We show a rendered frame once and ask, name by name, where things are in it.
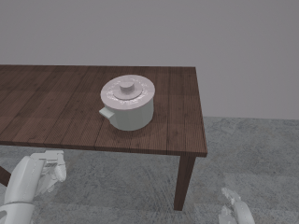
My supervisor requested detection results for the knob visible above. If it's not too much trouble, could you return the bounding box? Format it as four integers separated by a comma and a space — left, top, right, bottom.
119, 78, 135, 92

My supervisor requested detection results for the robot left forearm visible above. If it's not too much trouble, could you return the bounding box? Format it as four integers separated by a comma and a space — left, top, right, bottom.
0, 202, 36, 224

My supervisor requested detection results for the robot left hand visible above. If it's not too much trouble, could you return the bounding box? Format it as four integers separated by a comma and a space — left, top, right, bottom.
4, 150, 66, 204

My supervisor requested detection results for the lid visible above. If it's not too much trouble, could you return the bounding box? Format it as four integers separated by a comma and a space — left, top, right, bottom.
100, 75, 155, 112

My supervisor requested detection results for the table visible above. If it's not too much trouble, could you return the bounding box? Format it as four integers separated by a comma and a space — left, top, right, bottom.
0, 64, 207, 211

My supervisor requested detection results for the pot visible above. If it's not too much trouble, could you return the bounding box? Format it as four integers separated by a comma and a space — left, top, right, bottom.
99, 98, 154, 132

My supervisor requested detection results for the robot right hand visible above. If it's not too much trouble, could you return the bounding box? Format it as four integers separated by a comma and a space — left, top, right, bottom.
219, 187, 255, 224

